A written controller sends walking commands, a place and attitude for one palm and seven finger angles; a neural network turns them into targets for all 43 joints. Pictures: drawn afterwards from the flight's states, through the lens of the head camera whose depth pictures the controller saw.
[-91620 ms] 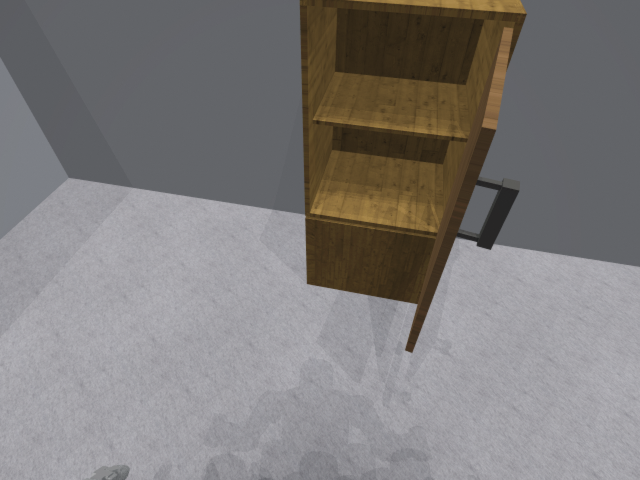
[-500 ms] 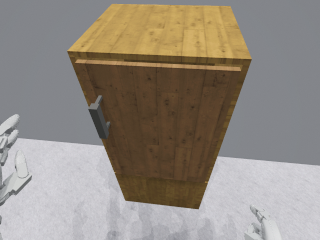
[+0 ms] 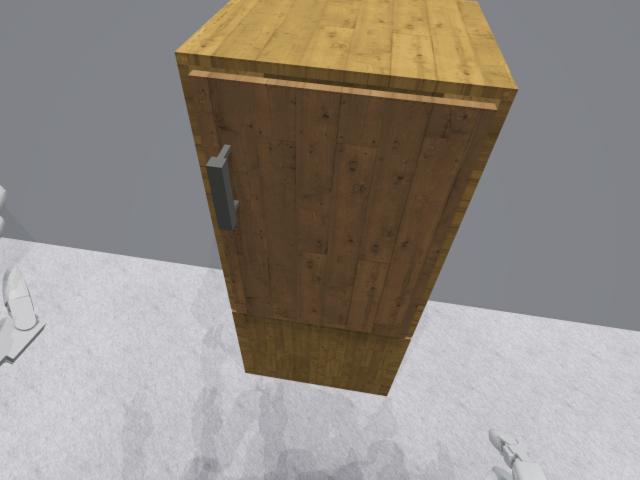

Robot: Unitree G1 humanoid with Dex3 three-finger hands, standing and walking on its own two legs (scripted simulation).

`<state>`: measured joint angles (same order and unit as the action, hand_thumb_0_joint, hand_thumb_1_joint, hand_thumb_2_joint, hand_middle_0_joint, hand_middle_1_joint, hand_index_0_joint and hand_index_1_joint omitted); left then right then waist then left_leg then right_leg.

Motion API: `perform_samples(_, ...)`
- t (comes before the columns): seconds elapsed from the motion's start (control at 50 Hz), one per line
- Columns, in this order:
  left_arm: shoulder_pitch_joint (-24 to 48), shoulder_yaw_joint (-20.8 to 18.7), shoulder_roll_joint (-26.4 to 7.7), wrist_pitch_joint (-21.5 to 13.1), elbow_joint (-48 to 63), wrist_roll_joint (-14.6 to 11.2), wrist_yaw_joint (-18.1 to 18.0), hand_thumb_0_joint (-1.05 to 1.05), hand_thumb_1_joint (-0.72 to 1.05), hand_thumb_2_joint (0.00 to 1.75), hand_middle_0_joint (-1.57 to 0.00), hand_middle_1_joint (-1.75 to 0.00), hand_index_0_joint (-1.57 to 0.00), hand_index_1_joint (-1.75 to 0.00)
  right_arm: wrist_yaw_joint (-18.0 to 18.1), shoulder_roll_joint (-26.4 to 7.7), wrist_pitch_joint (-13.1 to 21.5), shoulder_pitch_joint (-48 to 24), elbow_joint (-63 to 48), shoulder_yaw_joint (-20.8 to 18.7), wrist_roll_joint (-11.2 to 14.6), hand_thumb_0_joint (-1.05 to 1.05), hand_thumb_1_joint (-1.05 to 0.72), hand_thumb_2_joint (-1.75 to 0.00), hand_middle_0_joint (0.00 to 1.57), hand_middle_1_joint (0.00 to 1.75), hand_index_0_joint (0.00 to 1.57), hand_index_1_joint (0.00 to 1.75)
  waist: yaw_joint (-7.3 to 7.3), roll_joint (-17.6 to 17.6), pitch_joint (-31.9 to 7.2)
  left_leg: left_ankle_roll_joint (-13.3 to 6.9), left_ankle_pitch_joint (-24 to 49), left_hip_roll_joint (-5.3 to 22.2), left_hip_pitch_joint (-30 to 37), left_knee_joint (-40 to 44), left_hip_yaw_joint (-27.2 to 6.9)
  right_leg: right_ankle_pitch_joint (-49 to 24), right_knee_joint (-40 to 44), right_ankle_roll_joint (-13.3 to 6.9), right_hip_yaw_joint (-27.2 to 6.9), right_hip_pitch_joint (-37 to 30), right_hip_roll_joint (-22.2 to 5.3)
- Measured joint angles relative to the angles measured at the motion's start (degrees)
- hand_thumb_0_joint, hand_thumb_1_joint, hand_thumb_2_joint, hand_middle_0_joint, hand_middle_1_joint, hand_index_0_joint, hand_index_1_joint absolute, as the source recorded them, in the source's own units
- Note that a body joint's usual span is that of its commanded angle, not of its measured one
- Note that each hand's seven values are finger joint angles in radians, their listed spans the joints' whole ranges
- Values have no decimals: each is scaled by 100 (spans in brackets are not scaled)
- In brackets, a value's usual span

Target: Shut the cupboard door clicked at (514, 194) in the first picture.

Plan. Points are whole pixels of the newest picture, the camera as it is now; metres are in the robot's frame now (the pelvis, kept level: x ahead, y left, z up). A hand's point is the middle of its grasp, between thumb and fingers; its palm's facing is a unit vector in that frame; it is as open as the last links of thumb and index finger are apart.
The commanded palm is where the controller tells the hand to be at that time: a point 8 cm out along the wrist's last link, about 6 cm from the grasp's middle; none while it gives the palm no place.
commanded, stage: step back with the hand held close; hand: left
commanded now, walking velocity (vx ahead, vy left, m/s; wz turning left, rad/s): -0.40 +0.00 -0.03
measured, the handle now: (226, 187) +0.53 +0.19 +0.07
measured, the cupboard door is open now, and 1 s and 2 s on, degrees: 0 0 0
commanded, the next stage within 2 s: stop stepping back and stand still in 0.52 s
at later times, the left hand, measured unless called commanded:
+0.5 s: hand out of the picture +0.15 +0.30 +0.20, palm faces +0.42 -0.86 -0.30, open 7.4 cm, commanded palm +0.09 +0.33 +0.20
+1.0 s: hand out of the picture +0.06 +0.34 +0.18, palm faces +0.47 -0.85 -0.23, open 7.4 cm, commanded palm -0.03 +0.36 +0.20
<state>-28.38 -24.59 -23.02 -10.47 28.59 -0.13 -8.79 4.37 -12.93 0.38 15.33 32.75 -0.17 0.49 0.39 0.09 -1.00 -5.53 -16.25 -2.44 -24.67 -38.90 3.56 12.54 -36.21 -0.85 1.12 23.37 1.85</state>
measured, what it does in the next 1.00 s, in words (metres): walks backwards: right foot, then left foot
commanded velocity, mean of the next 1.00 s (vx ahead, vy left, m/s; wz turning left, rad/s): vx -0.12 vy -0.02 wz -0.02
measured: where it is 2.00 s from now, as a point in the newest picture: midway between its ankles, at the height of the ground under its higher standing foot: outside the picture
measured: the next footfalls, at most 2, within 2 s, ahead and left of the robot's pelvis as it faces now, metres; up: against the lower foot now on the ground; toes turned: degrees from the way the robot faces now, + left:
right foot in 0.70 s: -0.25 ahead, -0.07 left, +0.00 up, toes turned -9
left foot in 0.88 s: -0.06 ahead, +0.14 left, +0.00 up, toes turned -5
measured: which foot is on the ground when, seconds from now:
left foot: down 0.00-0.72, up 0.74-0.86, down 0.88-1.00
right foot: down 0.00-0.20, up 0.22-0.68, down 0.70-0.90, up 0.92-1.00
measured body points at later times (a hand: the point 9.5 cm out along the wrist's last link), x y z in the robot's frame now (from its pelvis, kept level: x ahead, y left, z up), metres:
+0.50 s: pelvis -0.07 +0.03 +0.02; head -0.05 +0.11 +0.47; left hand +0.12 +0.35 +0.22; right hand +0.11 -0.18 -0.03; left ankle +0.07 +0.06 -0.72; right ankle -0.26 -0.14 -0.63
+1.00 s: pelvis -0.20 +0.08 +0.00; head -0.23 +0.11 +0.45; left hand +0.03 +0.39 +0.19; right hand -0.12 -0.19 -0.08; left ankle -0.10 +0.15 -0.72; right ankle -0.27 -0.06 -0.70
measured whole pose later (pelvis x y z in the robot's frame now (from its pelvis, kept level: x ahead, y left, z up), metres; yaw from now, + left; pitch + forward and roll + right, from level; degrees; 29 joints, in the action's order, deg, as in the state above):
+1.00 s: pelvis -0.20 +0.08 +0.00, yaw -6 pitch -2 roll -2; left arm -15.7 -27.4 -22.0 -6.5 19.2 -3.0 -10.1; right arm 4.4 -11.7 5.1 16.4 41.1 0.5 0.2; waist 2.1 2.7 -1.7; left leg -3.1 -12.4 -0.5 -24.3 -38.7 1.4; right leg 28.3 -47.4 -0.3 -0.9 14.7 1.0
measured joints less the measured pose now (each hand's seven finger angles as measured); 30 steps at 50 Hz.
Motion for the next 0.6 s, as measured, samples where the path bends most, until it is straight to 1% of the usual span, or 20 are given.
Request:
perform_samples(0.04,-37,-30,-5,-61,73,-24,-29,1,89,89,-21,-30,-21,-30,-29,0,17,-7,44,-21,-16,1,-91,-90,20,30,20,30,10,3,-27,48,-167,18,-94,-102,-2,-31,13,-7,9,49,9)
perform_samples(0.1,-51,11,-42,-133,142,-75,-84,1,89,89,-21,-30,-21,-30,-102,-3,15,-48,120,-73,-38,1,-91,-90,20,30,20,30,56,34,-38,237,-475,7,-239,-221,-46,-134,119,-5,44,96,-10)
perform_samples(0.14,-45,54,-105,-155,196,-109,-114,1,89,89,-21,-30,-21,-30,-138,-2,-8,-93,164,-91,-30,1,-91,-90,20,30,20,30,114,87,4,304,-422,5,-283,-202,-51,-207,188,23,93,96,-48)
perform_samples(0.16,-58,61,-149,-164,231,-116,-123,1,89,89,-21,-30,-21,-30,-145,4,-23,-114,173,-88,-24,1,-91,-90,20,30,20,30,139,131,27,283,-278,7,-286,-147,-29,-234,203,46,108,102,-70)
perform_samples(0.18,-91,53,-200,-171,276,-119,-129,1,89,89,-21,-30,-21,-30,-144,13,-34,-130,171,-79,-16,1,-91,-90,20,30,20,30,156,179,44,215,-49,13,-279,-62,5,-255,206,72,113,116,-87)
perform_samples(0.22,-204,-21,-296,-190,372,-109,-135,1,89,89,-21,-30,-21,-30,-105,14,-9,-158,131,-57,-26,1,-91,-90,20,30,20,30,173,182,72,-41,644,93,-281,99,62,-58,27,105,87,208,-21)
perform_samples(0.24,-240,-68,-332,-195,391,-95,-122,1,89,89,-21,-30,-21,-30,-82,35,33,-184,139,-67,-54,1,-91,-90,20,30,20,30,180,164,89,-129,701,119,-309,68,52,241,-326,113,-9,271,51)
perform_samples(0.26,-254,-111,-355,-191,392,-81,-102,1,89,89,-21,-30,-21,-30,-69,69,81,-206,171,-83,-85,1,-91,-90,20,30,20,30,169,136,86,-177,653,148,-315,75,31,532,-831,121,-122,321,142)
perform_samples(0.3,-241,-187,-366,-183,384,-77,-65,1,88,89,-21,-30,-22,-30,-72,141,171,-214,247,-103,-136,1,-91,-90,20,30,20,30,137,24,-6,-194,639,246,-338,202,-59,889,-1757,138,-247,269,325)
perform_samples(0.32,-222,-227,-367,-177,413,-97,-60,1,88,89,-21,-30,-22,-30,-83,181,220,-210,287,-100,-160,1,-91,-90,20,30,20,30,103,-20,-81,-186,704,300,-355,317,-95,1017,-2028,146,-267,159,372)
perform_samples(0.36,-176,-304,-354,-208,519,-152,-77,1,88,89,-21,-30,-22,-30,-120,274,329,-229,365,-69,-174,1,-91,-90,20,30,20,30,-17,-19,-241,-164,920,407,-381,629,-80,1249,-2233,168,-268,-138,349)
perform_samples(0.42,-46,-312,-292,-296,611,-224,-89,1,89,89,-21,-30,-21,-30,-172,418,483,-363,440,30,-184,1,-91,-90,20,30,20,30,-168,65,-406,-138,1287,549,-427,1168,15,1501,-1942,184,-236,-637,235)
perform_samples(0.46,142,-203,-237,-302,580,-257,-52,1,89,89,-21,-30,-21,-30,-199,497,579,-510,454,102,-196,1,-91,-90,20,30,20,30,-199,116,-426,-101,1586,622,-452,1561,57,1645,-1588,171,-213,-923,214)
perform_samples(0.5,340,-70,-214,-259,529,-283,11,1,89,90,-21,-30,-21,-30,-229,559,652,-678,443,160,-220,1,-91,-90,20,30,20,30,-169,147,-401,-40,1909,673,-477,1964,63,1765,-1224,136,-166,-1140,256)
perform_samples(0.54,449,27,-257,-203,532,-322,87,1,89,90,-20,-30,-21,-30,-261,612,696,-836,404,196,-238,1,-90,-90,20,30,20,30,-105,177,-350,23,2230,709,-498,2334,76,1866,-866,86,-80,-1293,321)
perform_samples(0.6,394,22,-459,-168,702,-399,208,1,89,89,-21,-30,-21,-30,-315,672,725,-1004,303,210,-278,1,-90,-90,20,30,20,30,20,248,-270,133,2644,711,-556,2741,134,1942,-265,-15,123,-1457,423)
